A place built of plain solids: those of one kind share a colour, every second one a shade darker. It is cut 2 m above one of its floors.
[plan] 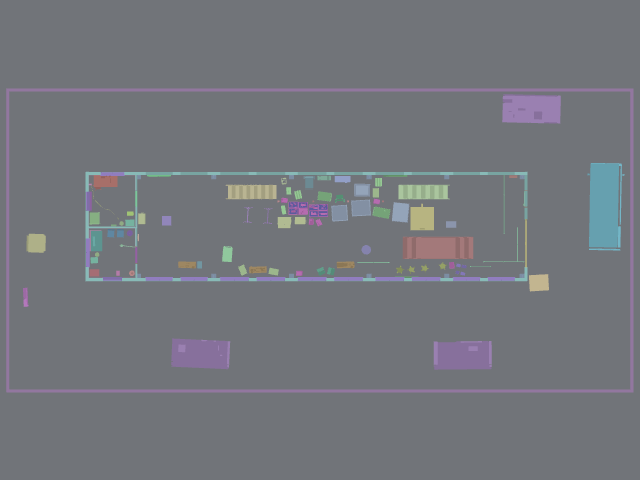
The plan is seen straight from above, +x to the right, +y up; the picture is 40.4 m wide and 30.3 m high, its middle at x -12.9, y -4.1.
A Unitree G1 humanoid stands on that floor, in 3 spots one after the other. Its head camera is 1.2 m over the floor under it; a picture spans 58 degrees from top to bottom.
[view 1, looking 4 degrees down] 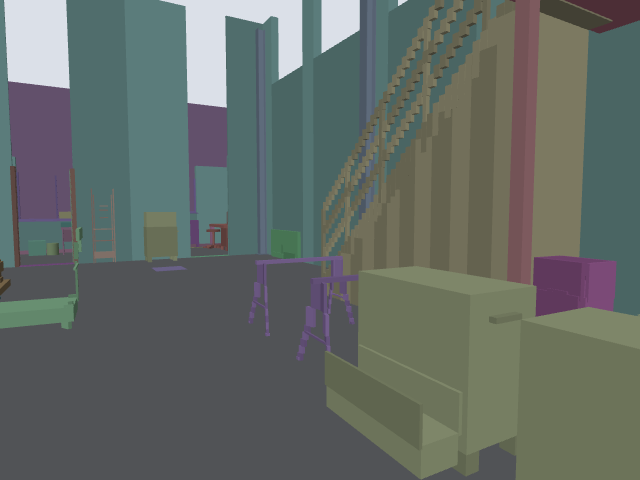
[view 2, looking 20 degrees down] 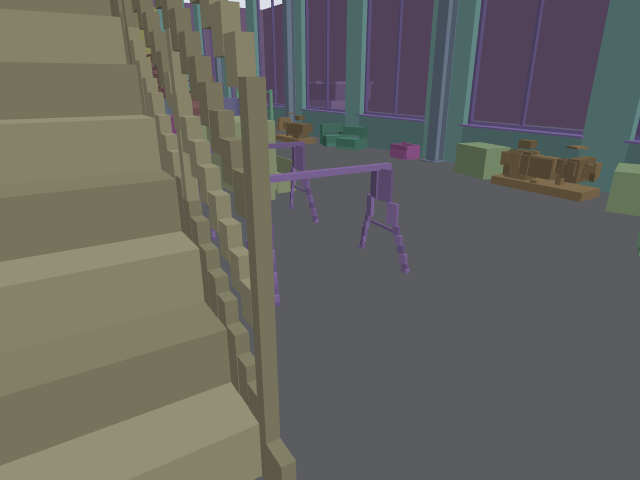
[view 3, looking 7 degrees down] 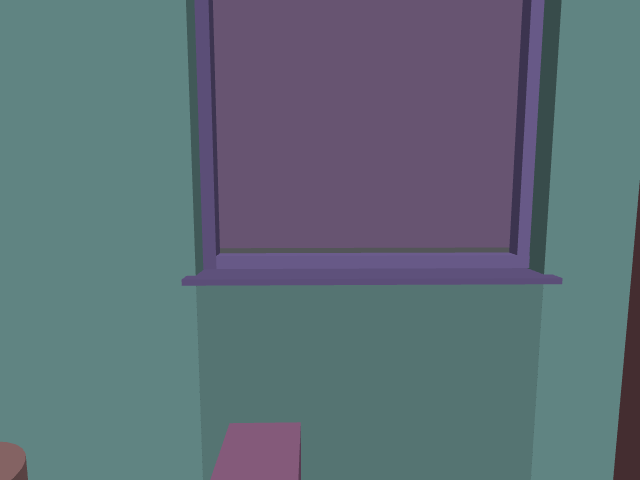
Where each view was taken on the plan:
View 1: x -13.45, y -4.60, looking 150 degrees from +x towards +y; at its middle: wall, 9.22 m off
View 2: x -19.70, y -1.07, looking -32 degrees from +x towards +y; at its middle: ground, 3.51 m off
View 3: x -25.80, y -5.05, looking -91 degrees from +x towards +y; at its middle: yard_bound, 8.55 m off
